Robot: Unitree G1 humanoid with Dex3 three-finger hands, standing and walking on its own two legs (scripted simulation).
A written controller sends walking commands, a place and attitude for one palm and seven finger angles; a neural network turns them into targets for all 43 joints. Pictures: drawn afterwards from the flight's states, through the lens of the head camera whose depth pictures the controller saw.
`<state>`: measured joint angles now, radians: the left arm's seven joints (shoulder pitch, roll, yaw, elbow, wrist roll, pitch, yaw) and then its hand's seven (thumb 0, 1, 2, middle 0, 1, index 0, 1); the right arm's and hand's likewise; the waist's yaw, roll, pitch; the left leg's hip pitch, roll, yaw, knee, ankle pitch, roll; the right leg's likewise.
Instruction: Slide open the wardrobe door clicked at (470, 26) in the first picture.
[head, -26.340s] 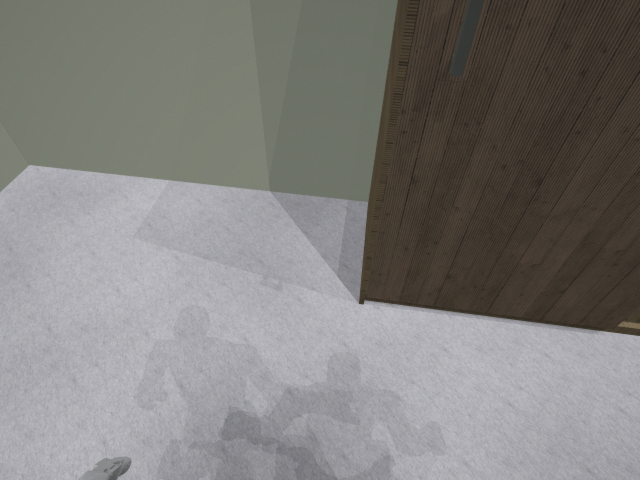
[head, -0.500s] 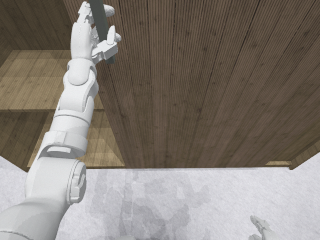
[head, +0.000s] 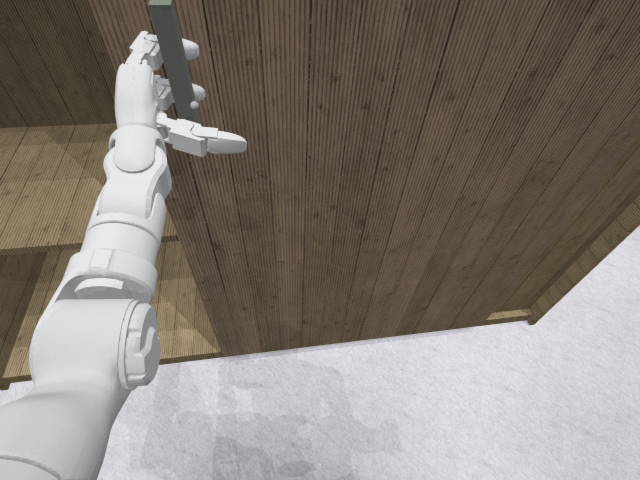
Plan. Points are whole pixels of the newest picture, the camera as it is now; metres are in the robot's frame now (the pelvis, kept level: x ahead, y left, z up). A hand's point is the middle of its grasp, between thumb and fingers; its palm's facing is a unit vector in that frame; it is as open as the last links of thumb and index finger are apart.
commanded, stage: loosen the grip on the handle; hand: left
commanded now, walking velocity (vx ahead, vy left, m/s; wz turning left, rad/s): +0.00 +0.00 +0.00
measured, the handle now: (180, 68) +0.55 +0.15 +0.23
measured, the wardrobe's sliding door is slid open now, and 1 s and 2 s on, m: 0.64 0.64 0.64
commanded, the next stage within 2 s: slip the hand off the handle in 0.14 s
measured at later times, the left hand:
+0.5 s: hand (177, 90) +0.50 +0.15 +0.23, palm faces +0.15 -0.99 -0.08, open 14.7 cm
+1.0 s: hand (119, 106) +0.48 +0.21 +0.22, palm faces +0.17 -0.98 -0.10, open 14.7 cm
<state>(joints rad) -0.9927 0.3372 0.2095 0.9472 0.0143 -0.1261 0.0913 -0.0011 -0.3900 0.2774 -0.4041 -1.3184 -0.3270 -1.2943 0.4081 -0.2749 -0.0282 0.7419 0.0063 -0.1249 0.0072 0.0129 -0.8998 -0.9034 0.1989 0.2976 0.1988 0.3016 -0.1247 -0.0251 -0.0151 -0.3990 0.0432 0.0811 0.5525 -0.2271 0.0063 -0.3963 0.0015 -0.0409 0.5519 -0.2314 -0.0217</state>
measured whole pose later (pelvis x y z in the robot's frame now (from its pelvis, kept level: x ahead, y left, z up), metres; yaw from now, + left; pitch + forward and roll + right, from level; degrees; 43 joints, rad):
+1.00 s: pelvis +0.04 -0.01 +0.01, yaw +0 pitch +3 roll +0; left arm -0.69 0.43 0.33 0.66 -0.11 -0.12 -0.09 -0.01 -0.55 0.20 -0.34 -1.19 -0.25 -1.15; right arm 0.37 -0.27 -0.02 0.70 0.05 -0.05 -0.05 0.01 -0.90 -0.90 0.20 0.30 0.20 0.30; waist -0.07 0.02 -0.03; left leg -0.28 0.05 0.08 0.47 -0.25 -0.01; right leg -0.27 0.02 -0.04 0.46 -0.25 -0.03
